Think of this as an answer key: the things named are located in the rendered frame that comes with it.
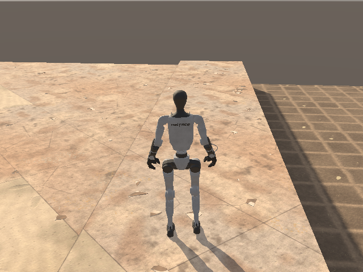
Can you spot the left robot forearm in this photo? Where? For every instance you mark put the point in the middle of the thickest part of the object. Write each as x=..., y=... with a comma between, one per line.
x=153, y=151

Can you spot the robot torso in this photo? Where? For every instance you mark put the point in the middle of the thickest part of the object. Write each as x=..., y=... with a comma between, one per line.
x=180, y=132

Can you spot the left robot hand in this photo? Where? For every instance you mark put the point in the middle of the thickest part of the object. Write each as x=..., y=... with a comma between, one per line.
x=154, y=161

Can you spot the right robot hand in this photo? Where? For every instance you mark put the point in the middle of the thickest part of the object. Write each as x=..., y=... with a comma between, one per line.
x=207, y=158

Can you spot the robot right upper arm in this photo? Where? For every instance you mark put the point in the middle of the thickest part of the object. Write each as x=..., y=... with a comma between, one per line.
x=201, y=128

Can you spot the robot left shin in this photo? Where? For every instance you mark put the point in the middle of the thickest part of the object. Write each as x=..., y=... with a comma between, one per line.
x=169, y=210

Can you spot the robot left upper arm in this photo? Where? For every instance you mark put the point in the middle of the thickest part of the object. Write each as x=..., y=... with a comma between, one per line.
x=159, y=130

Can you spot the right robot forearm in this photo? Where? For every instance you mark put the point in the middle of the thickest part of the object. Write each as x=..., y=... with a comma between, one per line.
x=209, y=149

